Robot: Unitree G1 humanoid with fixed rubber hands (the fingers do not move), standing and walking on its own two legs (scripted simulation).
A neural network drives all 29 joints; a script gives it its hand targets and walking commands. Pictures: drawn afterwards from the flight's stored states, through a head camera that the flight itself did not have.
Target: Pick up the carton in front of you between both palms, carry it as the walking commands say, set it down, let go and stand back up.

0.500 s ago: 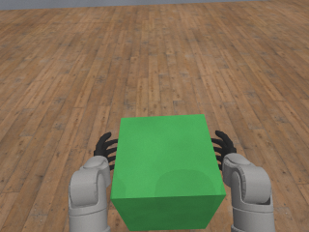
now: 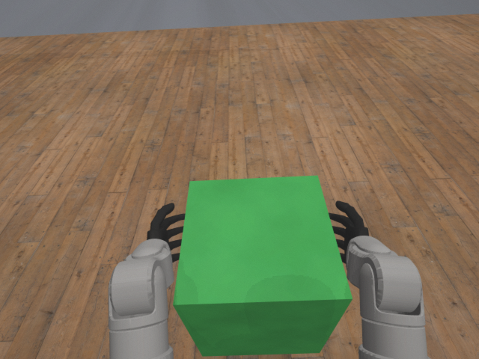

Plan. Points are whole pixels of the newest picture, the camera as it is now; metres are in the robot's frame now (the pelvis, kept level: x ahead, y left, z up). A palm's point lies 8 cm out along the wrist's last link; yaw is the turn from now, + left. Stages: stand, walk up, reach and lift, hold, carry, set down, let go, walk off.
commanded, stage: carry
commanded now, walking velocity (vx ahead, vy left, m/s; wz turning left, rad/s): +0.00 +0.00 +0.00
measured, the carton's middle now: (257, 270) +0.27 +0.00 +0.03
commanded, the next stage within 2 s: hold in 1.36 s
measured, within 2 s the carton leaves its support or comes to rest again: neither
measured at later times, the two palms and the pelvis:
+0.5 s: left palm (173, 272) +0.26 +0.14 +0.05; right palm (354, 270) +0.25 -0.16 +0.04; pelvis -0.02 -0.01 +0.00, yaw +0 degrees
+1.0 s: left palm (173, 279) +0.25 +0.14 +0.04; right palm (358, 277) +0.24 -0.16 +0.04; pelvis -0.04 -0.01 +0.00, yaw +0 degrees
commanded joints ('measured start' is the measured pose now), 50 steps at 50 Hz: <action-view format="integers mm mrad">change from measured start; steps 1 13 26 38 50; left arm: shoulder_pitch -443 -407 -461 -499 -495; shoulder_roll -842 -862 -817 -918 -897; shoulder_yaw -705 -645 -427 -466 -477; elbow -12 146 432 471 430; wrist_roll -394 -277 -90 -104 -116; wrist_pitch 9 -187 -490 -547 -518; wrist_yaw -244 -259 -257 -278 -274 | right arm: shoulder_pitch -481 -442 -505 -542 -539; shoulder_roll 843 861 812 915 896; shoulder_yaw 707 647 430 468 477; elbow -33 123 407 443 406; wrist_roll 392 286 104 118 130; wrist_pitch -4 -200 -502 -559 -531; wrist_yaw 240 258 260 281 277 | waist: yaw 1 -1 -2 -1 -2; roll -28 -13 -5 -1 1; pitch -180 -171 -136 -172 -151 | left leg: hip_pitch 146 151 140 146 128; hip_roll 93 100 105 108 107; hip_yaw -88 -93 -108 -112 -117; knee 19 -1 -69 -77 -91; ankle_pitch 528 435 294 281 247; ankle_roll -6 2 3 2 0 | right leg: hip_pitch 40 34 -7 -7 -29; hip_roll -120 -112 -105 -100 -100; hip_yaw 73 75 85 84 91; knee -9 -21 -85 -86 -96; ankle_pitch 719 562 337 305 264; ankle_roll -8 -19 -29 -33 -37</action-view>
